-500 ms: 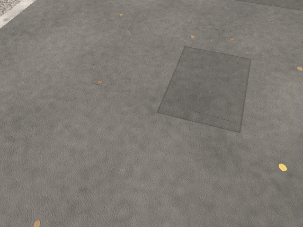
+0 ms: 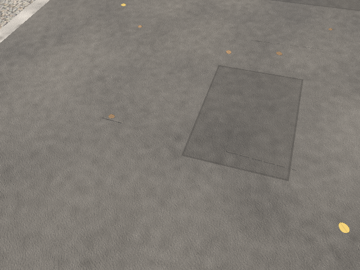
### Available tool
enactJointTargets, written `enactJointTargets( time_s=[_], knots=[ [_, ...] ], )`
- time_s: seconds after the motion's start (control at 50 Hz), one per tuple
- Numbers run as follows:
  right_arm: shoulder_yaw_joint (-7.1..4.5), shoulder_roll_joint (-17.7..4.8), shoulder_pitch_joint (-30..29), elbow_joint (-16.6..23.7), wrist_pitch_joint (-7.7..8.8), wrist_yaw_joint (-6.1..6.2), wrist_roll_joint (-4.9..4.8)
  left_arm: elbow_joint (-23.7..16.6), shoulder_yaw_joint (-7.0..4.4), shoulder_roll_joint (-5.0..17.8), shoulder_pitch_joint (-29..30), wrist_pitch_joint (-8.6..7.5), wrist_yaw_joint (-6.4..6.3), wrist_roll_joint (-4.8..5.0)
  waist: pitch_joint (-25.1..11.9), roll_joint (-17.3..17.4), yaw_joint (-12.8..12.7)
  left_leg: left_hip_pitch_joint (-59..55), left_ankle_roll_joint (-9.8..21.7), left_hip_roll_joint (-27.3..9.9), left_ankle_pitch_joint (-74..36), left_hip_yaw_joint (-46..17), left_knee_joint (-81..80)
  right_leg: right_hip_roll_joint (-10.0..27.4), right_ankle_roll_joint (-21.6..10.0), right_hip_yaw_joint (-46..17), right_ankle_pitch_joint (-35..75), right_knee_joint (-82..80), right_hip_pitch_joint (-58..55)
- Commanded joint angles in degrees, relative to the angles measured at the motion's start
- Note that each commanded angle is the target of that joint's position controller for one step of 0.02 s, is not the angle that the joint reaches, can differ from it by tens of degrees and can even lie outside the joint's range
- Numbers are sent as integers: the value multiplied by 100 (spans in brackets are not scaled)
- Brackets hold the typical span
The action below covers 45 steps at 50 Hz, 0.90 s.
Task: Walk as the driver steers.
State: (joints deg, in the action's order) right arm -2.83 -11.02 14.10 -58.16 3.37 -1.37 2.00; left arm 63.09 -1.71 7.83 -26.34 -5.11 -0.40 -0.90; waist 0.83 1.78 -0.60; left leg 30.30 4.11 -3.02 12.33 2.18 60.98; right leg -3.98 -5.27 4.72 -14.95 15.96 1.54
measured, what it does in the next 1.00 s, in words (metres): walks ahead, turning right: left foot, then right foot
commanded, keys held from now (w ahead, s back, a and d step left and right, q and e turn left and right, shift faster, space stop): w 0.42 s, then w+e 0.58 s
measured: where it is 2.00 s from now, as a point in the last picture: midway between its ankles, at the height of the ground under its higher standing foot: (244, 159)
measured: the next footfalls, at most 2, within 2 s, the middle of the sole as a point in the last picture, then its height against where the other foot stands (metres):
left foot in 0.26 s outside the picture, level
right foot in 0.82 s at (219, 246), level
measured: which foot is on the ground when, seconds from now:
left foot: up 0.00-0.24, down 0.26-0.80, up 0.82-1.00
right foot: down 0.00-0.28, up 0.30-0.80, down 0.82-1.00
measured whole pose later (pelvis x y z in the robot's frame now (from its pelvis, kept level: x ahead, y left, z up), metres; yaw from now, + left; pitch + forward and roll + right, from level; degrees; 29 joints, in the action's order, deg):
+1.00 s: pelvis +0.56 -0.04 -0.01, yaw -17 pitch +0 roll +0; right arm -2.6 -11.7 11.7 -50.7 4.8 0.0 2.1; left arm 56.2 -4.5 13.4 -16.6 -2.8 0.3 -0.3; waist 3.2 0.7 -0.4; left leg 29.1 0.6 -5.1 17.1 -1.1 67.4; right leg -8.7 -9.1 2.0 -10.6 22.3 11.8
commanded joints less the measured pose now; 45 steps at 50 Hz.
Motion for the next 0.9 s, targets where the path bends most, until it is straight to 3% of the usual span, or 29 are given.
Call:
enactJointTargets(
  time_s=[0.02, 0.1, 0.16, 0.2, 0.24, 0.26, 0.28, 0.3, 0.32, 0.34, 0.36, 0.4, 0.44, 0.48, 0.54, 0.6, 0.68, 0.74, 0.78, 0.8, 0.82, 0.84, 0.86, 0.88, 0.9],
  knots=[
    [-19, -110, -284, 316, -62, -33, -14, 10, -16, 553, -665, -84, -34, 1, 660, -566, 12, 1131, -103, -36, -323, 183, -307, 1479, -382, -1007, 2704, -723, -205],
    [69, 15, -1388, 724, -60, -49, -87, 23, 54, 522, -754, -113, -66, 0, 850, -651, -139, 744, -102, 191, -817, 504, -1812, 1318, -325, -668, 3489, -753, -18],
    [72, -81, -1616, 846, -54, -22, -117, 76, 41, 647, -808, -145, -107, -11, 799, -748, -111, 149, 109, 376, -879, 645, -2522, 1445, -322, -564, 4309, -607, -227],
    [-1, -258, -1212, 770, -22, 45, -115, 67, 9, 774, -647, -169, -131, -21, 498, -790, 152, -486, 342, 601, -637, 667, -2675, 1522, -269, -459, 5678, 21, -514],
    [-147, -487, 139, 337, 53, 127, -117, 36, -38, 912, -448, -131, -142, -39, -207, -790, 728, -1781, 572, 787, -493, 568, -3011, 1503, -240, -390, 6133, 1591, -602],
    [-239, -660, 951, 88, 94, 175, -40, 0, -43, 915, -358, -113, -114, 2, -578, -658, 1089, -2933, 713, 459, -476, 236, -3354, 1333, -209, -293, 5088, 2790, 69],
    [-376, -1179, 1716, -15, 108, 203, 90, -156, 13, 607, -483, -104, -79, 15, -1237, 89, 1181, -4030, 1022, -1032, 322, -1507, -3465, 848, -178, -31, 2260, 4758, 1107],
    [-405, -1257, 1458, 35, 26, 131, 5, -170, -12, 302, -1049, -68, 10, 185, -1619, 1044, 682, -4815, 1875, -2117, 935, -4448, -4514, -175, -42, -406, -1430, 6594, 2923],
    [-355, -1032, 713, 137, 11, 87, -146, -315, -83, 690, -444, -34, -2, 48, -780, 201, 484, -4024, 1683, -1864, 1642, -3913, -4840, 326, -149, -793, -879, 6618, 3464],
    [-239, -633, 244, 228, 55, 63, -169, -492, -110, 726, 143, -51, 31, 0, -133, -94, 397, -3209, 1489, -1670, 1448, -3123, -5015, 542, -158, -767, -393, 6311, 3504],
    [-157, -352, 123, 174, 118, 58, -128, -511, -110, 595, 271, -50, 40, -4, 272, -399, 183, -2517, 1285, -1435, 685, -2529, -5188, 726, -137, -757, -175, 5913, 3238],
    [-44, -119, 281, 11, 234, 131, -112, -468, -93, 351, 117, 95, 85, -133, 309, -269, -122, -1888, 977, -1011, -282, -1658, -5273, 903, -4, -752, -83, 5351, 2643],
    [-41, -256, 591, -101, 326, 162, -113, -506, -103, 297, 149, 210, 129, -137, 319, -127, -203, -1857, 916, -896, -1008, -1196, -5313, 899, 91, -624, 6, 5088, 2680],
    [-62, -443, 802, -141, 364, 169, -104, -676, -126, 393, 591, 299, 165, -108, 446, -29, -173, -1940, 796, -829, -1164, -789, -5460, 949, 139, -570, 384, 4786, 3110],
    [-18, -400, 1123, -171, 364, 176, -101, -978, -131, 476, 1420, 316, 212, -44, 611, 71, 22, -2210, 489, -674, -1742, -277, -5531, 902, 166, -502, 1094, 4051, 3630],
    [34, -351, 1319, -184, 380, 211, -124, -1188, -67, 376, 2025, 275, 241, -4, 615, 152, 159, -2455, 285, -587, -2471, 190, -5442, 759, 157, -214, 1652, 3042, 3515],
    [47, -424, 1722, -311, 372, 304, -103, -1443, -16, 349, 2668, 252, 255, -16, 654, 184, 356, -3251, 243, -807, -3371, 522, -5211, 572, 0, 209, 1642, 2129, 3453],
    [11, -614, 1649, -312, 334, 404, -92, -1448, -88, 487, 2434, 232, 226, -57, 375, 321, 138, -3837, 185, -979, -5490, 779, -4371, 200, -280, 493, 943, 1884, 2955],
    [-46, -784, 1474, -250, 263, 457, -63, -1216, -200, 672, 1598, 215, 178, -73, -88, 472, -256, -3939, 180, -1084, -6456, 892, -3113, -110, -548, 574, 390, 1800, 2146],
    [-74, -856, 1382, -189, 224, 436, -66, -1007, -289, 818, 956, 187, 164, -98, -419, 478, -535, -3712, 194, -1082, -6031, 919, -2123, -196, -707, 477, 401, 1455, 1396],
    [-91, -889, 1151, -40, 223, 385, -104, -828, -419, 1090, 248, 169, 134, -183, -723, 281, -964, -2753, 128, -954, -4722, 1002, -667, 175, -983, -150, 371, 1028, 230],
    [-11, -346, 1373, 297, 247, 265, -179, -873, -595, 1705, 41, 196, 87, -229, -1276, -943, -687, -520, -104, -89, -67, 986, 1544, 1929, -1772, -2680, 743, 1092, -1560],
    [-58, -544, 983, 544, 295, 203, -176, -885, -600, 1732, 83, 283, 127, -73, -1558, -801, -642, 787, -142, 611, 1729, -143, 2564, 2425, -2267, -4702, 482, 215, -1974],
    [-68, -649, 385, 755, 370, 162, -138, -923, -553, 1587, 538, 306, 108, 13, -595, -343, -477, 1378, -81, 127, 1053, -488, 2255, 2240, -1966, -3826, 283, -65, -1246],
    [-78, -693, 266, 816, 428, 144, -158, -976, -477, 1283, 845, 297, 107, 23, -174, -36, -269, 1166, -95, -58, 584, -439, 1747, 2054, -1669, -3289, 689, -256, -513]
  ],
)
Velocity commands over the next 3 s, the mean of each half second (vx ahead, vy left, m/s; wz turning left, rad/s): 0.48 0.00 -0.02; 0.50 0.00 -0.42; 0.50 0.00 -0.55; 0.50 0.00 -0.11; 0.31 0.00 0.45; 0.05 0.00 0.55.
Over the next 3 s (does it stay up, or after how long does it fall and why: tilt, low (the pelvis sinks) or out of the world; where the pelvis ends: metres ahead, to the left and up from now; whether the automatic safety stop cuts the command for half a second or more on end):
stays up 1.21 -0.41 -0.01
